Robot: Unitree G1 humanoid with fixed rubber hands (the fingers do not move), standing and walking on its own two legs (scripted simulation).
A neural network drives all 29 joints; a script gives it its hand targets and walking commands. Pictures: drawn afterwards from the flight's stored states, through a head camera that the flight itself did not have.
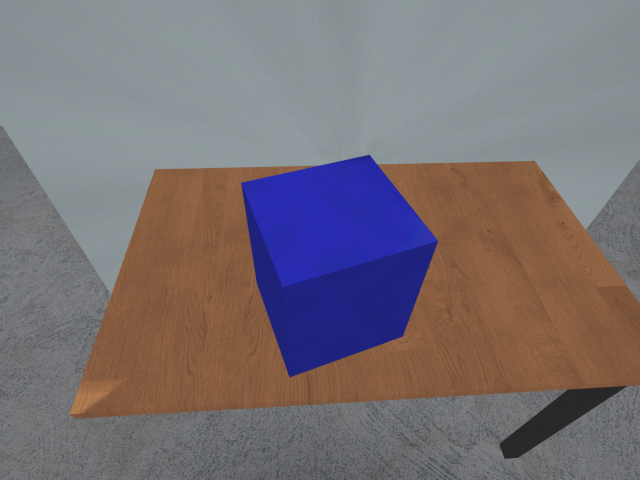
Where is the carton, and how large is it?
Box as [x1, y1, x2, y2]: [241, 155, 437, 376]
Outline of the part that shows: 369,155 241,183 257,284 289,376 402,336 436,245 437,240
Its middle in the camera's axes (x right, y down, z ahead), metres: +0.02 +0.04 +0.63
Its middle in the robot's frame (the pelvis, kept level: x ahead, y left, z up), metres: +0.44 -0.01 -0.02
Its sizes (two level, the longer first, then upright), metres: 0.210 0.200 0.250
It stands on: a table, 0.63 m high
